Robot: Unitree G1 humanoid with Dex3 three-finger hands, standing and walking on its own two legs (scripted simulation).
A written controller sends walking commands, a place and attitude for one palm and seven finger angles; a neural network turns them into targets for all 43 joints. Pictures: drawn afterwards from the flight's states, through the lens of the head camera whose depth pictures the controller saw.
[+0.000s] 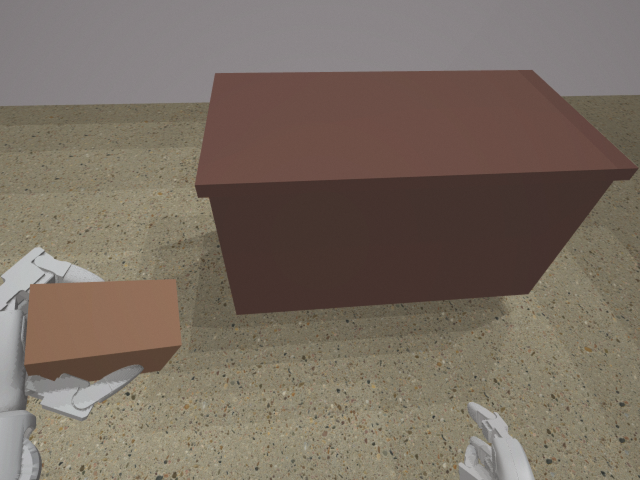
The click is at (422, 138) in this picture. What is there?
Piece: table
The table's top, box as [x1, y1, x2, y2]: [195, 70, 638, 197]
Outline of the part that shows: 638,168 532,70 215,73 196,175 195,187 198,197 618,180 629,179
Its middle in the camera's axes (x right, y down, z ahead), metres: +0.23 -0.34 +1.13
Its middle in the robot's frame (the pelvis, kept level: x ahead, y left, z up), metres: +1.08 -0.17 -0.11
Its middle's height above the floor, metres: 0.67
